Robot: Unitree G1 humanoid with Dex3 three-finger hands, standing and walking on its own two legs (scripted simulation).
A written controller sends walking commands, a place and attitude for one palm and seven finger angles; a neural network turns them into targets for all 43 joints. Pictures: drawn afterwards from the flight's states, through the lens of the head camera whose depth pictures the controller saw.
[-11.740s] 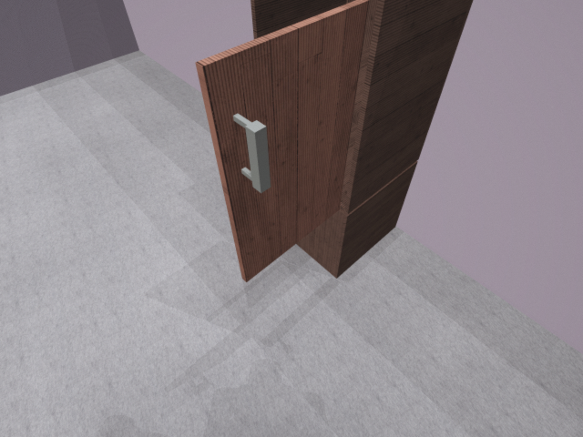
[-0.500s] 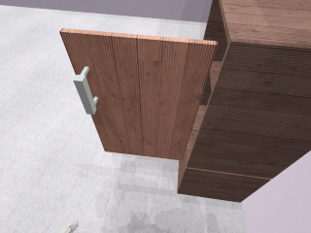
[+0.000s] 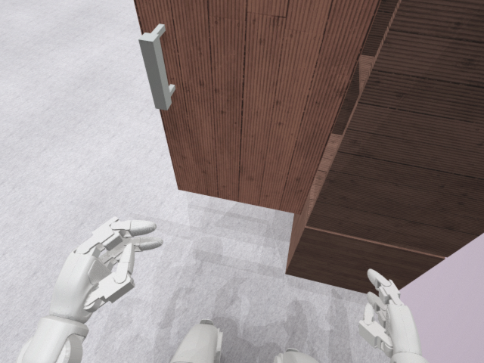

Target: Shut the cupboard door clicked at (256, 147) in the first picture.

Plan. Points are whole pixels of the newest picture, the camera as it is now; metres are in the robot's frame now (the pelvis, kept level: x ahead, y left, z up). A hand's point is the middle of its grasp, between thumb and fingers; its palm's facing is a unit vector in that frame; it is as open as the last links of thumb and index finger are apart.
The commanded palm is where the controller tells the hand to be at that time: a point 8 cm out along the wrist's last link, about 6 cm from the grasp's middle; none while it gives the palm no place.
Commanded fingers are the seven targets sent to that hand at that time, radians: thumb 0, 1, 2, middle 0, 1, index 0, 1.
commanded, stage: raise the hand and make a fist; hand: left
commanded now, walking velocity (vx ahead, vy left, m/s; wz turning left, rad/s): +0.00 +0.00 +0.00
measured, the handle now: (161, 68) +0.56 +0.22 +0.17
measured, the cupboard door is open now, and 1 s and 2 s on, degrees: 91 91 91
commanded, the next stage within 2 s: bring the fist close to the handle in 1.32 s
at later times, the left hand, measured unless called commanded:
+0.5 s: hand (111, 237) +0.25 +0.21 +0.12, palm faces -0.08 -1.00 -0.04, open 3.3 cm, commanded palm +0.22 +0.26 +0.13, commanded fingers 0.00 0.90 0.90 -1.21 -1.40 -1.21 -1.40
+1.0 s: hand (93, 207) +0.26 +0.21 +0.17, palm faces -0.08 -1.00 -0.05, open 3.1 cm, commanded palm +0.23 +0.26 +0.17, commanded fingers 0.00 0.90 0.90 -1.30 -1.50 -1.30 -1.50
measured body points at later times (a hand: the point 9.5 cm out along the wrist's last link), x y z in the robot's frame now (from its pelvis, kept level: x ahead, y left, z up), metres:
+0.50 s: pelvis +0.03 +0.03 +0.04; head +0.06 +0.04 +0.49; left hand +0.25 +0.26 +0.12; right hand +0.20 -0.22 -0.02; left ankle +0.08 +0.12 -0.65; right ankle +0.01 -0.09 -0.65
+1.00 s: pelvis +0.03 +0.02 +0.06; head +0.03 +0.02 +0.51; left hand +0.26 +0.27 +0.18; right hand +0.21 -0.20 -0.01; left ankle +0.08 +0.12 -0.65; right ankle +0.01 -0.09 -0.65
